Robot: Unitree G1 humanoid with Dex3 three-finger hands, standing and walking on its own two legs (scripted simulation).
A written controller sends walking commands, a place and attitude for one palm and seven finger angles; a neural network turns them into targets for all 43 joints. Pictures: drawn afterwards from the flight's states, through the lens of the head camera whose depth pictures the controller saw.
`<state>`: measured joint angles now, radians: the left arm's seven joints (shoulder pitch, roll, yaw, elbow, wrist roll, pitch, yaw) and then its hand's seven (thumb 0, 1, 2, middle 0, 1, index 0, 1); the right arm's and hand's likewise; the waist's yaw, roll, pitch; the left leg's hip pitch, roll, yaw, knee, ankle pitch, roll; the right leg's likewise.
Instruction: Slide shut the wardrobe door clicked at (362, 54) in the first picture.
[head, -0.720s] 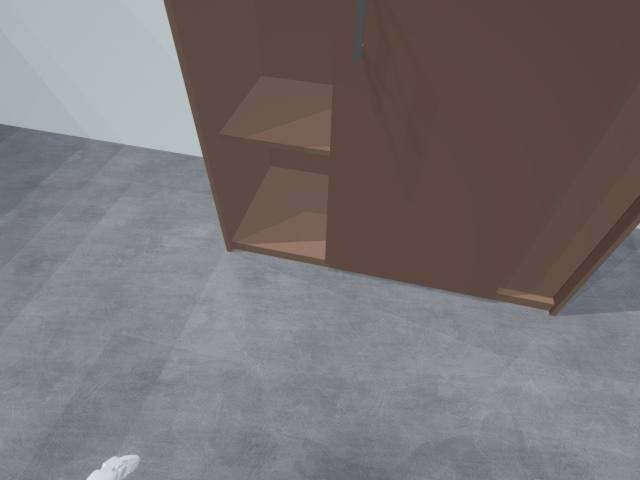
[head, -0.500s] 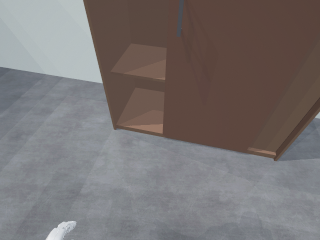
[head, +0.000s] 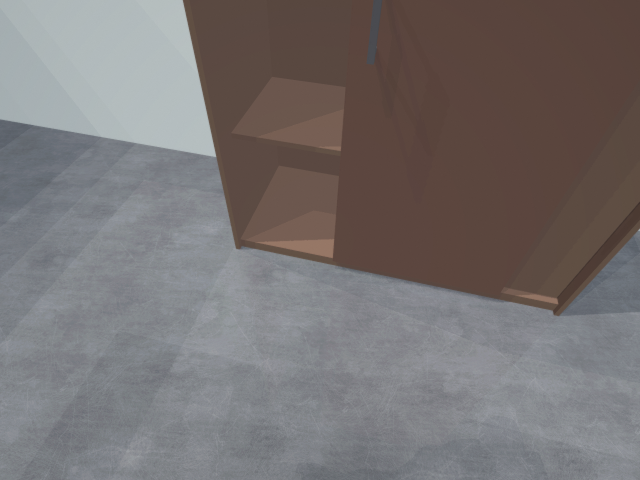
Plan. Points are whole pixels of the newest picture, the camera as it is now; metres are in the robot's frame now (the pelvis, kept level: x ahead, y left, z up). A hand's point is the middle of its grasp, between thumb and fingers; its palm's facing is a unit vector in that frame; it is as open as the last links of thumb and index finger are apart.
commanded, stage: stand and wait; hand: right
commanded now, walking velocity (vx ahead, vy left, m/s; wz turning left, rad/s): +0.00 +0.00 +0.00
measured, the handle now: (376, 19) +0.97 -0.06 +0.18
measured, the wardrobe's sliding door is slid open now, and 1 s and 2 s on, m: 0.40 0.40 0.40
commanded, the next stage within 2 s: look at it before walking up in 0.10 s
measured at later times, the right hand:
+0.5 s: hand out of the picture +0.09 -0.24 -0.15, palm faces -0.03 +0.94 -0.33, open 7.4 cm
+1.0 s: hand out of the picture +0.08 -0.24 -0.16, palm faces -0.05 +0.94 -0.33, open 7.4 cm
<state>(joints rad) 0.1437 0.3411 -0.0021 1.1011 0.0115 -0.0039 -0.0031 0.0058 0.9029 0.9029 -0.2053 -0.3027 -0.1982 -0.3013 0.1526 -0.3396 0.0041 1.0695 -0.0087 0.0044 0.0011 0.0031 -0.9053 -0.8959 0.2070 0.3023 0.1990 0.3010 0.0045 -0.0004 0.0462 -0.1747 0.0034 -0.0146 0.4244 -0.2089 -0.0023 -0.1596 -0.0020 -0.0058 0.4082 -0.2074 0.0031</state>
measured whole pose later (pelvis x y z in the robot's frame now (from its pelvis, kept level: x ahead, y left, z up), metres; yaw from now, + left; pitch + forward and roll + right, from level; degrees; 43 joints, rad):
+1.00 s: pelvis +0.01 +0.00 +0.00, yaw +3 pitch -2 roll -1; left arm 0.10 0.30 0.00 1.06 0.01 0.00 0.02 0.00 0.90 0.90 -0.20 -0.30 -0.20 -0.30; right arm 0.16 -0.32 -0.01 1.05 -0.01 0.03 -0.01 0.00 -0.91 -0.90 0.21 0.30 0.20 0.30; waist -0.02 0.01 0.05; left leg -0.21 -0.02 -0.06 0.47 -0.23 0.00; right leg -0.17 -0.02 -0.06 0.43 -0.24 0.01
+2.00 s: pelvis +0.18 +0.00 -0.01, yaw +36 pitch -1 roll +2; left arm 0.21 0.15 0.01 0.89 0.02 -0.06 0.01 0.00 0.90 0.90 -0.21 -0.30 -0.20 -0.30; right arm 0.37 -0.26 -0.11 1.00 -0.03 0.01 0.02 0.00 -0.91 -0.90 0.20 0.30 0.19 0.30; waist -0.04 0.06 0.01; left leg -0.42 -0.04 -0.05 1.15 -0.38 0.00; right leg -0.25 -0.04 -0.13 0.54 -0.29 -0.05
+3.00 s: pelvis +0.37 +0.08 -0.02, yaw +73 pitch +0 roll +1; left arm 0.10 0.18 0.02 0.83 0.02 0.00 0.01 0.00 0.91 0.90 -0.20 -0.30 -0.20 -0.30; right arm 0.23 -0.28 -0.12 0.90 -0.02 0.06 0.00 0.00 -0.91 -0.90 0.20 0.30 0.20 0.30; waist -0.06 0.06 0.08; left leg -0.44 -0.04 -0.06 1.07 -0.52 -0.04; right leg -0.34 -0.09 -0.12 0.64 -0.29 0.00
